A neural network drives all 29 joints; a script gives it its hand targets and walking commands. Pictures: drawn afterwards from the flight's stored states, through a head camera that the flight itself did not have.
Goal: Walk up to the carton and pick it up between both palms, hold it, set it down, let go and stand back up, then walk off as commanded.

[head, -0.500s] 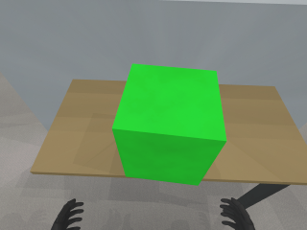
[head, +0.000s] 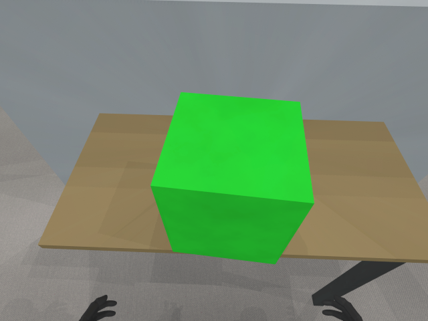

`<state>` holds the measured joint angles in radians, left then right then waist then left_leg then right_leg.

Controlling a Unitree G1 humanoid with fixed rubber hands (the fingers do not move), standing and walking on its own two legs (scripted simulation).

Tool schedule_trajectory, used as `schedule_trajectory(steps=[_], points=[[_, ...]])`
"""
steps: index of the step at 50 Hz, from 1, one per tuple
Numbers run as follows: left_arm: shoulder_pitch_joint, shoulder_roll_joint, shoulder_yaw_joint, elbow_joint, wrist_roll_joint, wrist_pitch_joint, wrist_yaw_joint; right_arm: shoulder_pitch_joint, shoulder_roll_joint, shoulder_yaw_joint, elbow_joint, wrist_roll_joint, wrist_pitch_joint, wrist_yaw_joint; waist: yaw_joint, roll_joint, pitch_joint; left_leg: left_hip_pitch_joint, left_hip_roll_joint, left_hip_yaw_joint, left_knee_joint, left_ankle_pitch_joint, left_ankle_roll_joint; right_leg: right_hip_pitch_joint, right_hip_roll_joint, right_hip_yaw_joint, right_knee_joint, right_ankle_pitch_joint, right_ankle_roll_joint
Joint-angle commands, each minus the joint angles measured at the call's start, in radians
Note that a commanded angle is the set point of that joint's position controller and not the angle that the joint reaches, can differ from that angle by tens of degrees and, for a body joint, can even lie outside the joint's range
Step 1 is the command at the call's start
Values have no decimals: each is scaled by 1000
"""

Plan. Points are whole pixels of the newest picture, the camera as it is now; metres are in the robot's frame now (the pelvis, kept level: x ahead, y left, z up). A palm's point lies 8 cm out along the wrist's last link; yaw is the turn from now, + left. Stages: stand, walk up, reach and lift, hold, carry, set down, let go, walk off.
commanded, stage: stand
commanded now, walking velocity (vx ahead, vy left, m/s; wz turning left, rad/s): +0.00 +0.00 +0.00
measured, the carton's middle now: (230, 183) +0.35 -0.03 +0.06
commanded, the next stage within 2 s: walk off in 0.66 s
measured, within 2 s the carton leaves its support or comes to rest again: neither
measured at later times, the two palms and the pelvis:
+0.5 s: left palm out of the picture +0.10 +0.24 -0.10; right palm out of the picture +0.11 -0.29 -0.09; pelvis +0.00 -0.01 +0.00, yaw +0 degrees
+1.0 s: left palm out of the picture +0.06 +0.24 -0.11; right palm out of the picture +0.07 -0.30 -0.10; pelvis -0.03 -0.02 +0.00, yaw +0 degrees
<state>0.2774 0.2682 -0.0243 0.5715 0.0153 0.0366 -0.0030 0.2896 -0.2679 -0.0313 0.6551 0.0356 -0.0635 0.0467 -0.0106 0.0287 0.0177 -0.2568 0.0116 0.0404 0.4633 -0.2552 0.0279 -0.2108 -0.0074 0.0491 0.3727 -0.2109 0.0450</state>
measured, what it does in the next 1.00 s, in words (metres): stands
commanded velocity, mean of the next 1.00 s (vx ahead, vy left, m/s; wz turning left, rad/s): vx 0.00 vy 0.00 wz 0.00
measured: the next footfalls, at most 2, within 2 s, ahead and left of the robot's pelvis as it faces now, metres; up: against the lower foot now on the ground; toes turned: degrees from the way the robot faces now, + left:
left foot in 1.44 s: -0.11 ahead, +0.06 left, +0.00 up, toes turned +3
right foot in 1.92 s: -0.24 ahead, -0.17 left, +0.00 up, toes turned +10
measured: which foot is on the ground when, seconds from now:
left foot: down 0.00-1.00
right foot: down 0.00-1.00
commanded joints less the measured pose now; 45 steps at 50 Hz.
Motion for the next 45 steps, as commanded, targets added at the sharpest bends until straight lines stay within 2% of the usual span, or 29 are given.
schedule_trajectory(steps=[1, 10, 15, 28, 42, 43, 45], points=[[-55, 237, 94, -8, 22, -75, -4, -16, -254, -72, 14, -92, -20, -36, 1, 3, -211, 145, 106, -107, -53, 211, -20, 5, -69, 28, 123, 84, -83], [-52, 257, 90, 82, 16, -87, -3, 0, -280, -59, 36, -85, -8, -37, -4, -9, -240, 205, 107, -95, -14, 338, 1, 26, -81, 41, 126, 220, -91], [-53, 257, 90, 105, 14, -87, -2, 8, -288, -56, 40, -81, -7, -43, -4, -7, -228, 212, 115, -99, -21, 371, 1, 26, -81, 37, 122, 240, -91], [-47, 260, 89, 151, 13, -93, 1, 8, -295, -51, 56, -77, -12, -50, 0, 5, -198, 203, 127, -104, -40, 383, 6, 22, -81, 31, 105, 247, -94], [-50, 261, 85, 201, 10, -97, 1, 0, -293, -49, 93, -73, -16, -52, 6, 6, -172, 178, 129, -109, -68, 309, 13, 27, -82, 42, 85, 207, -95], [-94, 324, 95, 154, 14, -81, 4, 2, -352, -85, 86, -65, 6, -60, 1, -41, -24, 91, 159, -148, -13, 618, 35, -87, -43, 36, 179, 388, -107], [-53, 304, 99, 145, 6, -70, 9, 18, -367, -90, 78, -65, 15, -61, 5, 36, -43, 125, 192, -162, -23, 673, 69, -128, -20, 9, 245, 303, -100]])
